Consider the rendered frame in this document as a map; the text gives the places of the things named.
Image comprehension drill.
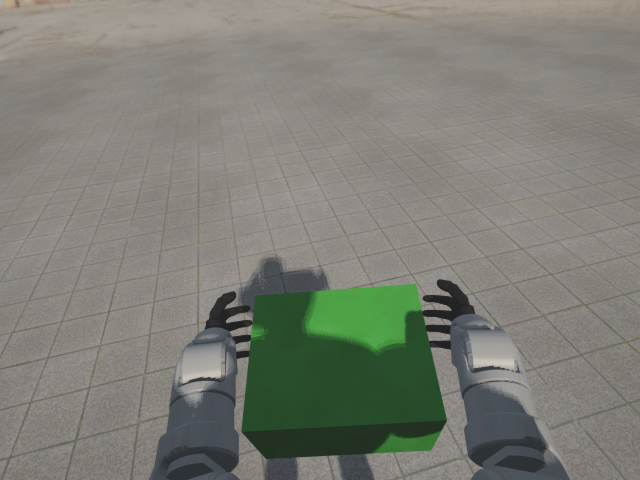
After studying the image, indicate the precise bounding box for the carton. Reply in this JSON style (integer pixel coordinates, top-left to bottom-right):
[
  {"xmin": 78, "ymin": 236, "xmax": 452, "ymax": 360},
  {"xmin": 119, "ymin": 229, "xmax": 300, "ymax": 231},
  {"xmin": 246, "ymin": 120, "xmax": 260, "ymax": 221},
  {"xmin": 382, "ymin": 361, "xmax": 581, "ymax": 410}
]
[{"xmin": 241, "ymin": 284, "xmax": 447, "ymax": 459}]

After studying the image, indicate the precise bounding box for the robot left hand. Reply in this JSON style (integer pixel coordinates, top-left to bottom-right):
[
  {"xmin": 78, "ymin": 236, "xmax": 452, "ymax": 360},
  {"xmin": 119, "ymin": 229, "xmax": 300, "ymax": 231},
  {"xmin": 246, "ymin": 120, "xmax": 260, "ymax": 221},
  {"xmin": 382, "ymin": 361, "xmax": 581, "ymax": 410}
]
[{"xmin": 204, "ymin": 291, "xmax": 252, "ymax": 359}]

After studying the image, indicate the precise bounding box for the robot right hand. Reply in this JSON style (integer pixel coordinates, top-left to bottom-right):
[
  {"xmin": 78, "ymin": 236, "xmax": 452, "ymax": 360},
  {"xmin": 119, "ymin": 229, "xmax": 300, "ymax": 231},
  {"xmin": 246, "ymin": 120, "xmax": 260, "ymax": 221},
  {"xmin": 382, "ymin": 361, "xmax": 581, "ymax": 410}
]
[{"xmin": 423, "ymin": 279, "xmax": 475, "ymax": 350}]

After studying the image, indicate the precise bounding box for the left robot forearm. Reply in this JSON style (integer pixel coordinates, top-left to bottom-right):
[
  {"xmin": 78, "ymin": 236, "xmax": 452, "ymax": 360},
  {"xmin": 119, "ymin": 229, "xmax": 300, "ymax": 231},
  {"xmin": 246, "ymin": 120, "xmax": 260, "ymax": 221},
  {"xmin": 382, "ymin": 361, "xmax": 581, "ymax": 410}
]
[{"xmin": 149, "ymin": 327, "xmax": 239, "ymax": 480}]

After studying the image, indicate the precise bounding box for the right robot forearm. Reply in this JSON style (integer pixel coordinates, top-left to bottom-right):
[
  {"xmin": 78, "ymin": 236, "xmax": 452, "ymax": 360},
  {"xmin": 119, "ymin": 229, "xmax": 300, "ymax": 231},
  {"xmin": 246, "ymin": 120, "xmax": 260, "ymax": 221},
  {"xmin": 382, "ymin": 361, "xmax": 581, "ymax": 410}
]
[{"xmin": 450, "ymin": 314, "xmax": 574, "ymax": 480}]

